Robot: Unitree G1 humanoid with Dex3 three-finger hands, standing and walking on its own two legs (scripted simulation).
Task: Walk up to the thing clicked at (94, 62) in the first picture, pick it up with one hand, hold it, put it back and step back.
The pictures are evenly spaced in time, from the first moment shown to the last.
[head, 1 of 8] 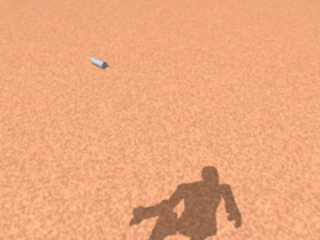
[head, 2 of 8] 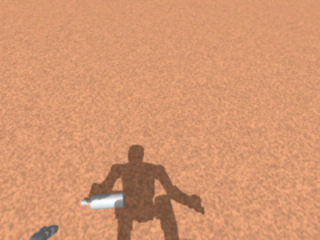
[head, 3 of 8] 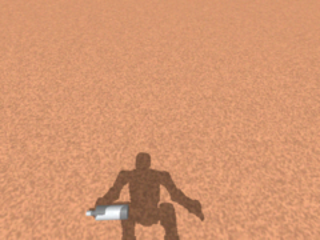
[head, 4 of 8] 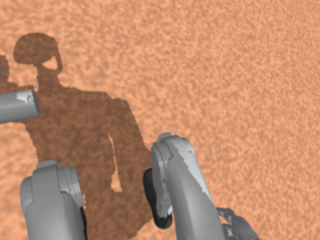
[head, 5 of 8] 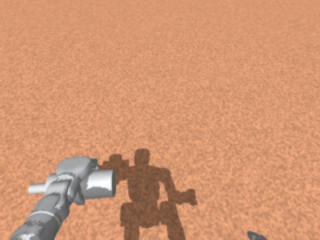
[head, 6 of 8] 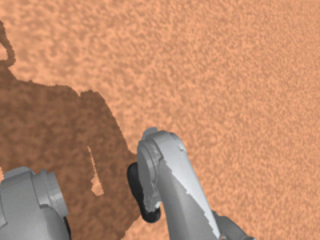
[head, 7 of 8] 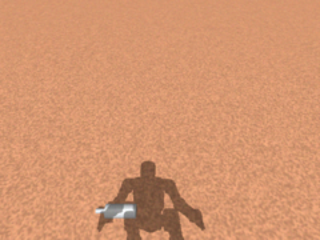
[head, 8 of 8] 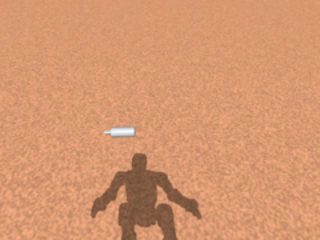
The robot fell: no
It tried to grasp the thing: yes
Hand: left
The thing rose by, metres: 0.67
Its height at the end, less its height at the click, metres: +0.00
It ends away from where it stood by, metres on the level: 0.00
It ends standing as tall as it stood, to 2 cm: yes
